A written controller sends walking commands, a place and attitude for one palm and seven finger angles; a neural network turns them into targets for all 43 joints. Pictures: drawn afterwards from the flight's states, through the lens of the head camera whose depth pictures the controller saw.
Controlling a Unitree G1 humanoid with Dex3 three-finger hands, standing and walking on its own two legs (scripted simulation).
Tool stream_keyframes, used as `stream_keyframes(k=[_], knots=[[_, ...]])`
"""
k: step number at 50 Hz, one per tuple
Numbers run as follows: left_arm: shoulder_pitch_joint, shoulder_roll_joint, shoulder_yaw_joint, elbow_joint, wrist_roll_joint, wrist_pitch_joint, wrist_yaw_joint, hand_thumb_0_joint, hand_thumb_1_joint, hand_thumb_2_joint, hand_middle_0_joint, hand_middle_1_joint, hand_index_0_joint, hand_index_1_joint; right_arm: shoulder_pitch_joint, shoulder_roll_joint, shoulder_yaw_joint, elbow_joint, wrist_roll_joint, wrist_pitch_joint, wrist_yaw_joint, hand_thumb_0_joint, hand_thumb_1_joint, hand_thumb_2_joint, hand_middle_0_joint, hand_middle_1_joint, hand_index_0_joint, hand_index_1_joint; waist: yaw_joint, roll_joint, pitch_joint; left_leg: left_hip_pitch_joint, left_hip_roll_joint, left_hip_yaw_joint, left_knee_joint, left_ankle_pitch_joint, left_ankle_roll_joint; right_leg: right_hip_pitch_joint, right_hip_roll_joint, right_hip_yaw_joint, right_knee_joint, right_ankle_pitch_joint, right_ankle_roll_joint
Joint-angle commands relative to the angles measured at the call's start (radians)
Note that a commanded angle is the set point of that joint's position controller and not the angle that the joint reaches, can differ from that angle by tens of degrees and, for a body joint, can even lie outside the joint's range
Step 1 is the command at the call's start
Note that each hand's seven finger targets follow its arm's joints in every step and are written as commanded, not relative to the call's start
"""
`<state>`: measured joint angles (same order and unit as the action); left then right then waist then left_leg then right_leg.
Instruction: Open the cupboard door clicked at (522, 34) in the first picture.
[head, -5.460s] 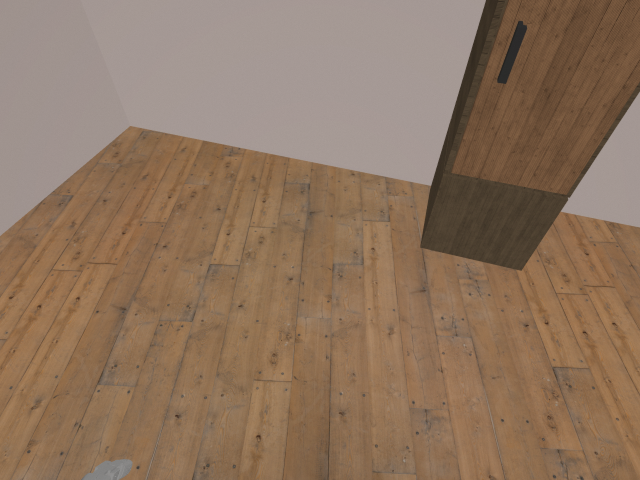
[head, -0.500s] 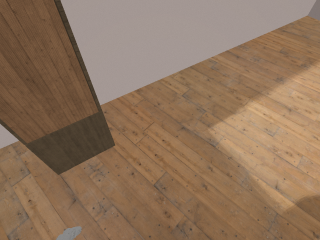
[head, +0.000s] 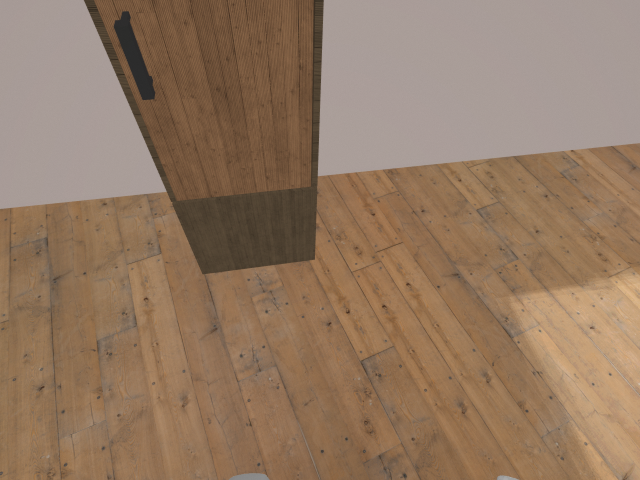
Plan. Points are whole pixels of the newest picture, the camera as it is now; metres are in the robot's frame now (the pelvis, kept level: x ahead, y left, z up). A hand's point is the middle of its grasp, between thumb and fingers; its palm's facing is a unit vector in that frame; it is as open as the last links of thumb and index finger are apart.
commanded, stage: turn to face it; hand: left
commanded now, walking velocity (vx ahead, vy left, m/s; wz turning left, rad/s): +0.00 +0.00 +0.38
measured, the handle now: (137, 56) +0.75 +0.40 +0.08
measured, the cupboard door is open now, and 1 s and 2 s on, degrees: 0 0 0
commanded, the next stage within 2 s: take the last steps up to it in 0.40 s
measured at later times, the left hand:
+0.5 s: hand out of the picture +0.10 +0.21 -0.14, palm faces +0.17 -0.95 -0.25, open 7.4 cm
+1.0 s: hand out of the picture -0.09 +0.15 -0.15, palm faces +0.40 -0.90 -0.16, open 7.3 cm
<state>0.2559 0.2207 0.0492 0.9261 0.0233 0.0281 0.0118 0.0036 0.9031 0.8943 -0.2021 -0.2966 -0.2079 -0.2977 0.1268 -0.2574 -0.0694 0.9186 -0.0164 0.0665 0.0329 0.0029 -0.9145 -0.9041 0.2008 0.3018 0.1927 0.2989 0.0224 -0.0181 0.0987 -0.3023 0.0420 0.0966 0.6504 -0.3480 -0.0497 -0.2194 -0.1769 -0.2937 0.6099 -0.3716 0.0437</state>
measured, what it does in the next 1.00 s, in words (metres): steps on the spot, turning left: right foot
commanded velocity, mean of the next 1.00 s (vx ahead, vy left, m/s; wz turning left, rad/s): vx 0.16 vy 0.01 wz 0.16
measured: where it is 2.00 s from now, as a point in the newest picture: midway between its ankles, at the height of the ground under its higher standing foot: (270, 431)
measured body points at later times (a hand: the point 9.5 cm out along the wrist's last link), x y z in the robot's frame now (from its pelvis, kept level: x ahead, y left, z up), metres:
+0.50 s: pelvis +0.01 +0.00 +0.01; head +0.04 -0.01 +0.46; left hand +0.09 +0.26 -0.12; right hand +0.08 -0.23 -0.15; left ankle -0.01 +0.11 -0.73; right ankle +0.02 -0.12 -0.72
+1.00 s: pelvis +0.07 +0.04 +0.01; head +0.08 +0.05 +0.46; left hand -0.11 +0.20 -0.14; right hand +0.20 -0.17 -0.14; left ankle +0.07 +0.17 -0.71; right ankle +0.02 -0.11 -0.73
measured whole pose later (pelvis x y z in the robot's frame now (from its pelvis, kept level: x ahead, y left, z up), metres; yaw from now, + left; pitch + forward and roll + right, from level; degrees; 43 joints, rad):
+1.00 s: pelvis +0.07 +0.04 +0.01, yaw +16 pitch +0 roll -1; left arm 0.51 0.13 0.03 1.15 0.03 -0.03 0.01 0.00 0.91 0.89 -0.20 -0.30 -0.20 -0.30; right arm 0.19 -0.20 -0.05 1.04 -0.02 0.02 0.03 0.00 -0.92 -0.90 0.20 0.30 0.19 0.30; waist 0.08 0.00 0.02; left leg -0.38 0.08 0.09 0.67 -0.30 -0.01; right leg -0.03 -0.08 -0.16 0.36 -0.32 0.04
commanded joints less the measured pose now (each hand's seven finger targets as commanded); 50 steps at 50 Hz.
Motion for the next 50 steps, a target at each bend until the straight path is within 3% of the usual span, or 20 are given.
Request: stream_keyframes(k=[1, 2, 3, 6, 8, 19, 22, 24, 25, 26, 27, 28, 29, 30, 32, 34, 42, 46, 48, 50], knots=[[-0.025, 0.099, 0.023, -0.115, -0.018, -0.016, 0.004, 0.0, 0.9, 0.9, -0.2, -0.3, -0.2, -0.3, 0.193, -0.28, -0.063, -0.038, 0.0, -0.054, -0.022, 0.0, -0.9, -0.9, 0.2, 0.3, 0.2, 0.3, -0.11, 0.345, -0.268, 0.442, 0.382, -0.469, -0.263, 0.898, 0.224, -0.364, 0.04, 0.113, 0.417, -0.282, 0.055], [-0.082, 0.12, 0.02, -0.127, -0.008, -0.001, 0.014, 0.0, 0.9, 0.9, -0.2, -0.3, -0.2, -0.3, 0.235, -0.28, -0.058, -0.014, 0.006, -0.043, -0.026, 0.0, -0.9, -0.9, 0.2, 0.3, 0.2, 0.3, -0.122, 0.236, -0.261, 0.388, 0.404, -0.387, -0.236, 0.935, 0.271, -0.339, 0.031, 0.218, 0.494, -0.302, 0.036], [-0.108, 0.106, 0.022, -0.106, -0.004, 0.005, 0.02, 0.0, 0.9, 0.9, -0.2, -0.3, -0.2, -0.3, 0.21, -0.226, -0.048, -0.004, 0.0, -0.05, -0.04, 0.0, -0.9, -0.9, 0.2, 0.3, 0.2, 0.3, -0.114, 0.245, -0.219, 0.349, 0.346, -0.357, -0.248, 0.957, 0.254, -0.359, 0.025, 0.249, 0.523, -0.253, 0.037], [-0.073, 0.114, 0.031, -0.065, -0.011, 0.0, 0.008, 0.0, 0.9, 0.9, -0.2, -0.3, -0.2, -0.3, 0.082, -0.161, -0.021, -0.039, -0.003, -0.057, -0.051, 0.0, -0.9, -0.9, 0.2, 0.3, 0.2, 0.3, -0.051, 0.185, -0.161, 0.29, 0.235, -0.25, -0.241, 0.891, 0.212, -0.345, 0.044, 0.269, 0.558, -0.098, 0.046], [-0.048, 0.112, 0.029, -0.045, -0.011, 0.001, 0.003, 0.0, 0.9, 0.9, -0.2, -0.3, -0.2, -0.3, 0.066, -0.155, -0.018, -0.045, 0.0, -0.062, -0.051, 0.0, -0.9, -0.9, 0.2, 0.3, 0.2, 0.3, -0.038, 0.142, -0.166, 0.278, 0.202, -0.214, -0.259, 0.838, 0.194, -0.319, 0.055, 0.259, 0.537, -0.041, 0.054], [-0.127, 0.074, 0.012, -0.066, -0.016, 0.005, 0.013, 0.0, 0.9, 0.9, -0.2, -0.3, -0.2, -0.3, 0.114, -0.134, -0.017, -0.008, -0.01, -0.053, -0.05, 0.0, -0.9, -0.9, 0.2, 0.3, 0.2, 0.3, -0.053, 0.179, -0.102, 0.176, 0.194, -0.327, -0.29, 0.669, 0.225, -0.168, 0.112, 0.253, 0.204, -0.065, 0.044], [-0.089, 0.074, 0.012, -0.053, -0.02, -0.006, 0.017, 0.0, 0.9, 0.9, -0.2, -0.3, -0.2, -0.3, 0.103, -0.129, -0.018, 0.0, -0.01, -0.052, -0.049, 0.0, -0.9, -0.9, 0.2, 0.3, 0.2, 0.3, -0.032, 0.175, -0.11, 0.144, 0.179, -0.36, -0.259, 0.666, 0.214, -0.078, 0.137, 0.25, 0.059, -0.009, 0.028], [-0.024, 0.082, 0.015, -0.029, -0.02, -0.021, 0.021, 0.0, 0.9, 0.9, -0.2, -0.3, -0.2, -0.3, 0.089, -0.115, -0.017, 0.001, -0.001, -0.052, -0.047, 0.0, -0.9, -0.9, 0.2, 0.3, 0.2, 0.3, 0.003, 0.127, -0.143, 0.069, 0.136, -0.336, -0.19, 0.526, 0.159, 0.086, 0.124, 0.248, -0.173, 0.189, 0.022], [0.003, 0.121, 0.019, -0.018, -0.012, -0.034, 0.026, 0.0, 0.9, 0.9, -0.2, -0.3, -0.2, -0.3, 0.11, -0.071, -0.011, 0.007, 0.008, -0.056, -0.042, 0.0, -0.9, -0.9, 0.2, 0.3, 0.2, 0.3, 0.007, 0.021, -0.168, -0.016, 0.076, -0.285, -0.11, 0.351, 0.102, 0.21, 0.036, 0.332, -0.26, 0.297, 0.003], [0.032, 0.194, 0.032, -0.004, 0.0, -0.048, 0.031, 0.0, 0.9, 0.9, -0.2, -0.3, -0.2, -0.3, 0.125, -0.003, 0.006, -0.005, 0.014, -0.058, -0.039, 0.0, -0.9, -0.9, 0.2, 0.3, 0.2, 0.3, 0.008, -0.233, -0.199, -0.174, -0.057, -0.143, 0.041, -0.036, 0.033, 0.32, -0.186, 0.552, -0.297, 0.427, -0.079], [0.054, 0.226, 0.033, -0.013, -0.003, -0.046, 0.026, 0.0, 0.9, 0.9, -0.2, -0.3, -0.2, -0.3, 0.113, -0.035, -0.005, -0.022, 0.007, -0.043, -0.043, 0.0, -0.9, -0.9, 0.2, 0.3, 0.2, 0.3, 0.025, -0.236, -0.172, -0.176, -0.061, -0.148, 0.21, -0.254, 0.025, 0.204, -0.304, 0.611, -0.339, 0.411, -0.174], [0.032, 0.195, 0.032, -0.016, -0.004, -0.043, 0.025, 0.0, 0.9, 0.9, -0.2, -0.3, -0.2, -0.3, 0.111, -0.046, -0.014, -0.006, -0.004, -0.031, -0.04, 0.0, -0.9, -0.9, 0.2, 0.3, 0.2, 0.3, 0.021, -0.181, -0.136, -0.202, -0.043, -0.173, 0.332, -0.225, 0.029, 0.15, -0.265, 0.583, -0.38, 0.2, -0.203], [0.001, 0.171, 0.037, -0.019, -0.006, -0.043, 0.024, 0.0, 0.9, 0.9, -0.2, -0.3, -0.2, -0.3, 0.106, -0.055, -0.017, 0.009, -0.011, -0.025, -0.033, 0.0, -0.9, -0.9, 0.2, 0.3, 0.2, 0.3, 0.014, -0.22, -0.065, -0.249, -0.023, -0.174, 0.406, -0.168, 0.032, 0.087, -0.221, 0.58, -0.432, -0.016, -0.183], [-0.006, 0.141, 0.026, -0.012, -0.008, -0.049, 0.019, 0.0, 0.9, 0.9, -0.2, -0.3, -0.2, -0.3, 0.101, -0.055, -0.02, 0.025, -0.015, -0.026, -0.024, 0.0, -0.9, -0.9, 0.2, 0.3, 0.2, 0.3, 0.004, -0.159, -0.022, -0.274, -0.013, -0.16, 0.456, -0.087, 0.03, 0.068, -0.179, 0.547, -0.454, -0.094, -0.153], [0.008, 0.097, 0.015, 0.003, -0.009, -0.066, 0.014, 0.0, 0.9, 0.9, -0.2, -0.3, -0.2, -0.3, 0.137, -0.036, -0.02, 0.05, -0.017, -0.034, -0.011, 0.0, -0.9, -0.9, 0.2, 0.3, 0.2, 0.3, -0.016, -0.115, -0.005, -0.284, 0.011, -0.133, 0.476, 0.022, 0.023, 0.075, -0.13, 0.434, -0.45, -0.056, -0.116], [0.051, 0.08, 0.009, 0.022, -0.007, -0.079, 0.012, 0.0, 0.9, 0.9, -0.2, -0.3, -0.2, -0.3, 0.147, -0.018, -0.016, 0.065, -0.017, -0.037, -0.008, 0.0, -0.9, -0.9, 0.2, 0.3, 0.2, 0.3, -0.012, -0.124, -0.005, -0.289, 0.02, -0.114, 0.468, 0.085, 0.01, 0.098, -0.107, 0.377, -0.455, 0.001, -0.107], [0.23, 0.063, -0.001, 0.127, 0.006, -0.101, 0.009, 0.0, 0.9, 0.9, -0.2, -0.3, -0.2, -0.3, 0.026, 0.009, -0.003, 0.046, -0.01, -0.055, -0.001, 0.0, -0.9, -0.9, 0.2, 0.3, 0.2, 0.3, 0.031, -0.143, 0.026, -0.307, 0.062, -0.056, 0.244, 0.09, 0.009, 0.159, -0.131, 0.379, -0.476, 0.077, -0.16], [0.251, 0.078, 0.003, 0.166, 0.01, -0.097, 0.007, 0.0, 0.9, 0.9, -0.2, -0.3, -0.2, -0.3, -0.023, 0.036, 0.013, 0.035, -0.005, -0.073, 0.003, 0.0, -0.9, -0.9, 0.2, 0.3, 0.2, 0.3, 0.037, -0.158, 0.039, -0.203, 0.047, -0.004, 0.064, 0.049, 0.028, 0.118, -0.132, 0.342, -0.447, 0.124, -0.169], [0.242, 0.088, 0.009, 0.176, 0.011, -0.091, 0.007, 0.0, 0.9, 0.9, -0.2, -0.3, -0.2, -0.3, 0.001, 0.043, 0.015, 0.04, -0.001, -0.086, 0.001, 0.0, -0.9, -0.9, 0.2, 0.3, 0.2, 0.3, 0.024, -0.159, 0.026, -0.097, 0.029, 0.023, -0.016, 0.03, 0.043, 0.081, -0.129, 0.321, -0.399, 0.146, -0.169], [0.22, 0.078, 0.009, 0.188, 0.001, -0.084, 0.008, 0.0, 0.9, 0.9, -0.2, -0.3, -0.2, -0.3, 0.11, 0.026, 0.014, 0.081, -0.001, -0.102, -0.009, 0.0, -0.9, -0.9, 0.2, 0.3, 0.2, 0.3, -0.035, -0.093, -0.015, 0.141, 0.0, 0.061, -0.16, 0.123, 0.047, -0.025, -0.079, 0.267, -0.29, 0.141, -0.134]])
